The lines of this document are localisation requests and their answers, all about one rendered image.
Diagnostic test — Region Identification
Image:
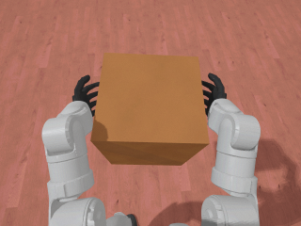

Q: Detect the left robot upper arm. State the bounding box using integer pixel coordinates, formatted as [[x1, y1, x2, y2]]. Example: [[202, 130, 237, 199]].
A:
[[50, 197, 107, 226]]

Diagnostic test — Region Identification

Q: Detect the right robot upper arm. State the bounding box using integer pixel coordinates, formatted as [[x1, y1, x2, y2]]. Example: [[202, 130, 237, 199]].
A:
[[201, 195, 260, 226]]

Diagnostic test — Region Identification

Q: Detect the left robot shin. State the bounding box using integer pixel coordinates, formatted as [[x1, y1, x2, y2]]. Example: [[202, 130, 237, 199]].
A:
[[114, 212, 127, 217]]

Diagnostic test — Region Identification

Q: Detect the carton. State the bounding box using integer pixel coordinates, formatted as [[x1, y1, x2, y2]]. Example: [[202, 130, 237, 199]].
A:
[[90, 53, 210, 166]]

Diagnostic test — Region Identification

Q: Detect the right robot hand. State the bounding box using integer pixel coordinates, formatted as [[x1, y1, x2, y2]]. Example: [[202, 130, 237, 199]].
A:
[[201, 73, 227, 116]]

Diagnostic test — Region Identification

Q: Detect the right robot forearm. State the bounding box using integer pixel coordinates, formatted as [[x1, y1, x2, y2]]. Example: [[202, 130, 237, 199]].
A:
[[207, 98, 261, 225]]

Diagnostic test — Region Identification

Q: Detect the left robot forearm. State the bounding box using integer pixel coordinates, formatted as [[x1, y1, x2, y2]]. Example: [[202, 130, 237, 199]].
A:
[[41, 101, 95, 226]]

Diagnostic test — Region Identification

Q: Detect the robot left thigh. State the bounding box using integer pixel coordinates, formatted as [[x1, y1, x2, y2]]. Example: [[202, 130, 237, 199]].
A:
[[106, 215, 133, 226]]

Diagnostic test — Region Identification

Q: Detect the left robot hand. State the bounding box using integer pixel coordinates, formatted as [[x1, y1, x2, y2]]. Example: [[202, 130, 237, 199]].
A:
[[72, 75, 100, 117]]

